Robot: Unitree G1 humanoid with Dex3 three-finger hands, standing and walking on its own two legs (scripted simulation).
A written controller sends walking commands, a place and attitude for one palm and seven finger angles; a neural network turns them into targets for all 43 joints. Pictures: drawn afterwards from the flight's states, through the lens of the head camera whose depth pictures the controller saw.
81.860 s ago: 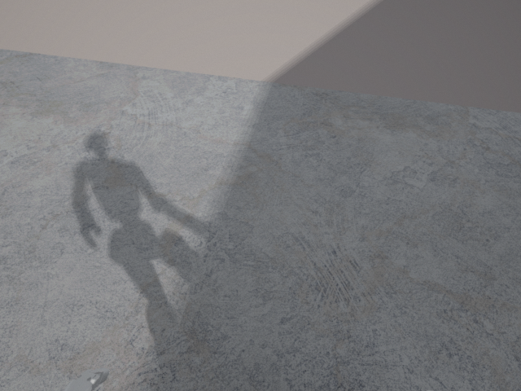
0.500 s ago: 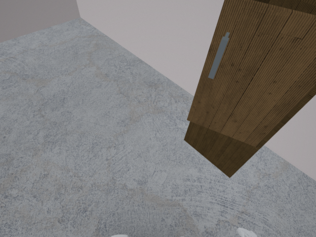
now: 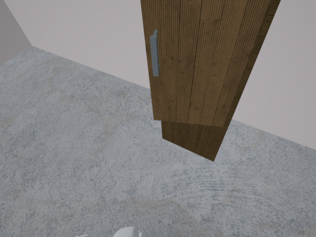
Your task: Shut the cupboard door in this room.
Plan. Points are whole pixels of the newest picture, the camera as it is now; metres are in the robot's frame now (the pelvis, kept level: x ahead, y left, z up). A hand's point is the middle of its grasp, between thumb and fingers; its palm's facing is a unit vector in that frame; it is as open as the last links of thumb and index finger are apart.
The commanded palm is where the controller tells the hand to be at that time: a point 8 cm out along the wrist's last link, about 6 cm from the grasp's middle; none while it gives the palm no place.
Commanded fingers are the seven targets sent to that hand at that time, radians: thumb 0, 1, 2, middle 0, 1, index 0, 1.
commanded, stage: take the last steps up to it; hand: left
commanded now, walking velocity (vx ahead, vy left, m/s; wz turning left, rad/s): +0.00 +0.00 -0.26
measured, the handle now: (156, 54) +0.68 +0.03 +0.08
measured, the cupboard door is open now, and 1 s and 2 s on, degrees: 20 20 20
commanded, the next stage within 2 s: come to a stop and stand still in 0.80 s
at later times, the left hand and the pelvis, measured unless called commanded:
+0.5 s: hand (103, 236) +0.15 +0.18 -0.16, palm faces -0.14 -0.97 -0.19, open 7.4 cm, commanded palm none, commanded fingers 0.00 0.90 0.90 -0.20 -0.30 -0.20 -0.30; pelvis +0.06 -0.01 +0.00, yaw -8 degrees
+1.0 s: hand (136, 222) +0.19 +0.09 -0.19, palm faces -0.04 -0.99 -0.12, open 7.4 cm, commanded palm none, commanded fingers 0.00 0.90 0.90 -0.20 -0.30 -0.20 -0.30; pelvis +0.20 -0.07 -0.01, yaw -6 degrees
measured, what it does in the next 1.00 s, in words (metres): walks ahead: left foot, then right foot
